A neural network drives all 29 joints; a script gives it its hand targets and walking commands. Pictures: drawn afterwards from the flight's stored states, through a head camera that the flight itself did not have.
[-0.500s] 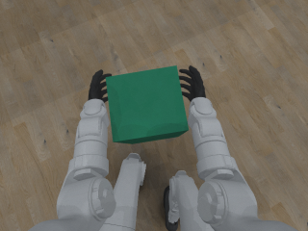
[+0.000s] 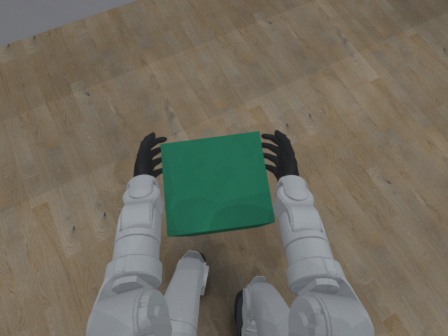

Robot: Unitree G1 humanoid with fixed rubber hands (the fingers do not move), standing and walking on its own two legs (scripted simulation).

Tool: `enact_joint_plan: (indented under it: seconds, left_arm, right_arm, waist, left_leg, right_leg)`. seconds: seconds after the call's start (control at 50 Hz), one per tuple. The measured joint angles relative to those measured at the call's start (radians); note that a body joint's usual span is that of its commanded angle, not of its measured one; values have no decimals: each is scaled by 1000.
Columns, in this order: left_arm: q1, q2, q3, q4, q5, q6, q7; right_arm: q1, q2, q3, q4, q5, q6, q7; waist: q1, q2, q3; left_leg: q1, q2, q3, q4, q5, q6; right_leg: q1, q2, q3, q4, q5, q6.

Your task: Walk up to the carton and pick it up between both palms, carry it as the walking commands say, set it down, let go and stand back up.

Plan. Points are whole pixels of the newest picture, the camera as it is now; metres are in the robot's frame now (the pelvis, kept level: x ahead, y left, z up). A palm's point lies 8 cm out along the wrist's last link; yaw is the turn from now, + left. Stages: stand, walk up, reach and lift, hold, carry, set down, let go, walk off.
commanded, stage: reach and lift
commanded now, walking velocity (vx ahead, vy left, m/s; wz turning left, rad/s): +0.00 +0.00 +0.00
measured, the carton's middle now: (218, 193) +0.36 +0.06 -0.14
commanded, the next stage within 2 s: none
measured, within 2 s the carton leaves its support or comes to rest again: neither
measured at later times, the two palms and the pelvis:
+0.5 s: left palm (137, 169) +0.35 +0.19 +0.01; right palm (300, 170) +0.38 -0.06 +0.02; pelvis +0.02 +0.01 +0.06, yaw -1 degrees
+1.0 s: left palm (127, 156) +0.34 +0.19 +0.08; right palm (319, 160) +0.37 -0.07 +0.08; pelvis +0.04 +0.02 +0.08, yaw +0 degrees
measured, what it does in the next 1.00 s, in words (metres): rises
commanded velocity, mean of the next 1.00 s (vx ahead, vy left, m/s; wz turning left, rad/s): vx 0.00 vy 0.00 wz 0.00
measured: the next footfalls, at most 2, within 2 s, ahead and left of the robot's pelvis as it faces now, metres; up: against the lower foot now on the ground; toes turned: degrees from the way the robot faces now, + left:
none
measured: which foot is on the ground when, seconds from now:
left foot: down 0.00-1.00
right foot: down 0.00-1.00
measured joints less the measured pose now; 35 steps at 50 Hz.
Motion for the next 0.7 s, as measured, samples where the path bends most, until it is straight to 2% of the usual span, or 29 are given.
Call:
enact_joint_plan:
  seconds: [0.34, 0.7]
  left_arm:
    - [105, -32, -22, -45, 19, -12, -1]
    - [201, -76, -71, -114, 26, 31, 38]
  right_arm:
    - [101, 13, 22, -16, -14, -22, 18]
    - [179, -18, 67, -32, -19, 9, 56]
  waist:
    - [1, 4, 56]
    - [-13, 12, 114]
  left_leg:
    - [287, 6, 10, -237, 69, 11]
    - [592, -1, 18, -447, 122, 29]
  right_leg:
    - [283, -11, 31, -253, 90, 6]
    - [597, -36, 56, -496, 165, 16]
